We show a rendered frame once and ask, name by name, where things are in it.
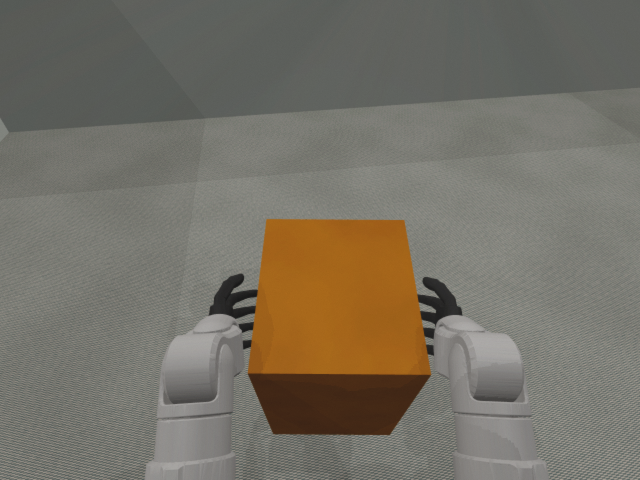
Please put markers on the left robot hand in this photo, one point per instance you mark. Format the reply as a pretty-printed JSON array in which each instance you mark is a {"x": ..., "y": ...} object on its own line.
[{"x": 224, "y": 302}]

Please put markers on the left robot forearm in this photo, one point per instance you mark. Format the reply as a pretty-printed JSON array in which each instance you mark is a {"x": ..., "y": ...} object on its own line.
[{"x": 193, "y": 441}]

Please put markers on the right robot forearm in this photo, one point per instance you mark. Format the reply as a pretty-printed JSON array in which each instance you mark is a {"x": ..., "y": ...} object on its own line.
[{"x": 489, "y": 389}]

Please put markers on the right robot hand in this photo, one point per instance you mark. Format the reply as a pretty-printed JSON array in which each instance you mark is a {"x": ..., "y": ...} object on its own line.
[{"x": 445, "y": 305}]

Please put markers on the carton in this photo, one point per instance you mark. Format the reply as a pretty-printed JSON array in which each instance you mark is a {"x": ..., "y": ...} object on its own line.
[{"x": 338, "y": 345}]

